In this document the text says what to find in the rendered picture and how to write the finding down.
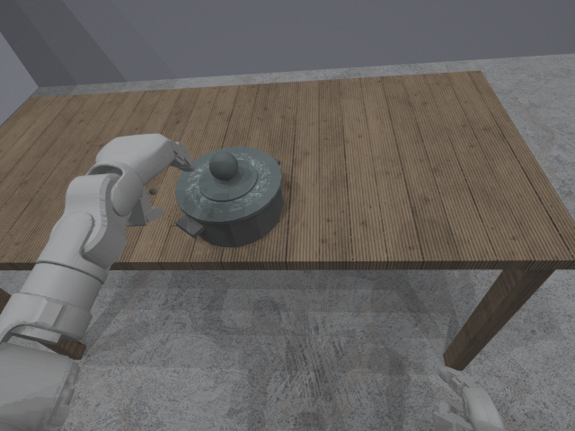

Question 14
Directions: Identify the knob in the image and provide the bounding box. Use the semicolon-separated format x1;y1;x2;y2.
209;152;238;180

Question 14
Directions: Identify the lid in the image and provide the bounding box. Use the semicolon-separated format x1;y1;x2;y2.
175;146;282;224

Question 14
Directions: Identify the robot left hand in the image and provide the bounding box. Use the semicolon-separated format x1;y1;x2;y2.
95;134;196;227

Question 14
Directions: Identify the pot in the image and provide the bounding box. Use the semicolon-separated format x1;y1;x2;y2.
176;157;283;248

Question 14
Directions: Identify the robot left forearm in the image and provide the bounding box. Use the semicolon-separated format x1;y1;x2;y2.
0;160;143;345

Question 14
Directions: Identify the robot left upper arm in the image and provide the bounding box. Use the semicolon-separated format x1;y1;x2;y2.
0;342;80;431

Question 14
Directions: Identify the table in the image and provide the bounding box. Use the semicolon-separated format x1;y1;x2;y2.
0;71;575;371

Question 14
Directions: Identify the robot right hand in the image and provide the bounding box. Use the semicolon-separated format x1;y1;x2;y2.
433;365;506;431

